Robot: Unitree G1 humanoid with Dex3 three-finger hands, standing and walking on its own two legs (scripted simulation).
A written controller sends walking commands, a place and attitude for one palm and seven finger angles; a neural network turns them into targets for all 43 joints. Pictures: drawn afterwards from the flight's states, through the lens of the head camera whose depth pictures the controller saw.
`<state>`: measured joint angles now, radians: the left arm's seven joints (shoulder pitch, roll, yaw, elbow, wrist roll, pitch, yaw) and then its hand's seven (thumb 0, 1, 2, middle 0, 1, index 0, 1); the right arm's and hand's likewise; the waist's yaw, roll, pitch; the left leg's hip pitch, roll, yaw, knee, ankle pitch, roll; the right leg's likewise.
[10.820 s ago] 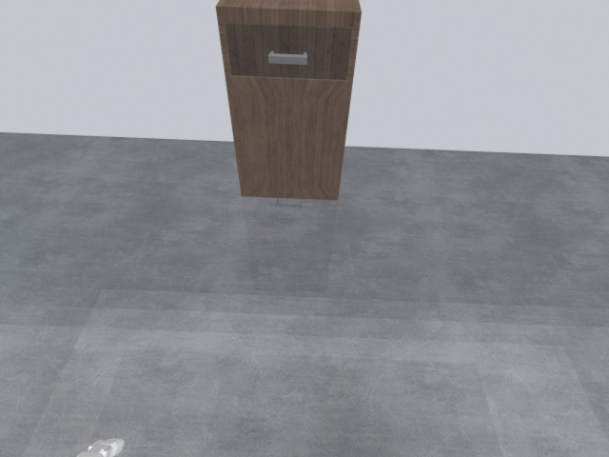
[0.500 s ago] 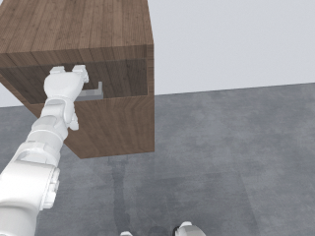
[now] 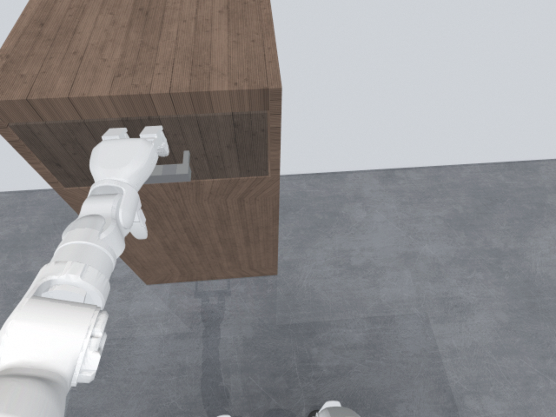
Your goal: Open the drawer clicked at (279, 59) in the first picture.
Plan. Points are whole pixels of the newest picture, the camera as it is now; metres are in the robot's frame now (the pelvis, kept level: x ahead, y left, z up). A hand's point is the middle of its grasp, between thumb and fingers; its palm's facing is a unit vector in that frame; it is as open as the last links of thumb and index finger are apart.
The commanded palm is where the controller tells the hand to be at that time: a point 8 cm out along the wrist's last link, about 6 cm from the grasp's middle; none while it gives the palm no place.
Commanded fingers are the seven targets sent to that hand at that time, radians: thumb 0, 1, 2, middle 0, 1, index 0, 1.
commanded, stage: move the hooked fingers above the handle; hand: left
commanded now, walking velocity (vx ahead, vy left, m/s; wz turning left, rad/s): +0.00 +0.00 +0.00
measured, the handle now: (154, 165) +0.55 +0.22 -0.04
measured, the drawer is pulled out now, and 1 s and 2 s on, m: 0.00 0.00 0.00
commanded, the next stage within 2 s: none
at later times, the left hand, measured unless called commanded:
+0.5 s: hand (143, 169) +0.49 +0.20 +0.03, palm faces +0.00 -0.05 -1.00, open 13.9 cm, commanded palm +0.47 +0.22 +0.08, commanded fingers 0.00 -0.50 0.30 -0.30 -1.20 -0.30 -1.20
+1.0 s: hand (122, 168) +0.49 +0.23 +0.03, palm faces +0.04 +0.03 -1.00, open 13.9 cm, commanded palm +0.47 +0.22 +0.07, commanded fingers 0.00 -0.50 0.30 -0.30 -1.20 -0.30 -1.20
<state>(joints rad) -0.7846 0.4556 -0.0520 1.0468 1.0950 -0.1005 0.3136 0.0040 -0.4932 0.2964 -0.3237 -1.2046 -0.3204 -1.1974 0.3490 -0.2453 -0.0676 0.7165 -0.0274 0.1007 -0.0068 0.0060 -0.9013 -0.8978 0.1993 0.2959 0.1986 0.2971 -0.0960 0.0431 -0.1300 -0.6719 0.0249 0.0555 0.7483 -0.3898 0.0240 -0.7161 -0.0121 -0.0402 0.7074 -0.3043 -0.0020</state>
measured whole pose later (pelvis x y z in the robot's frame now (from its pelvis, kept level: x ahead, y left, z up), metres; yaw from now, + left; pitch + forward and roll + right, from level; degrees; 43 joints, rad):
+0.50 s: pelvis +0.00 +0.00 -0.01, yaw +0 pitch +20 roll -1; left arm -0.82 0.48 0.01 1.05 1.12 -0.14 0.36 0.00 -0.49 0.30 -0.32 -1.20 -0.32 -1.20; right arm 0.36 -0.26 -0.06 0.72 -0.04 0.11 -0.01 0.01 -0.90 -0.90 0.20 0.30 0.20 0.30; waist -0.12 0.04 -0.14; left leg -0.72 0.03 0.06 0.79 -0.41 0.02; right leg -0.77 -0.01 -0.04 0.75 -0.32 0.00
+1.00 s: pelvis -0.01 +0.00 -0.01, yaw +0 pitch +20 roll -1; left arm -0.89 0.50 -0.02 1.14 1.13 -0.01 0.42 0.01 -0.49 0.30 -0.32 -1.20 -0.32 -1.20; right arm 0.30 -0.27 -0.06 0.71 -0.04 0.09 0.01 0.00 -0.90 -0.90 0.20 0.30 0.20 0.30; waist -0.12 0.04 -0.13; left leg -0.76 0.02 0.06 0.82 -0.41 0.03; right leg -0.80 -0.02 -0.04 0.77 -0.31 0.00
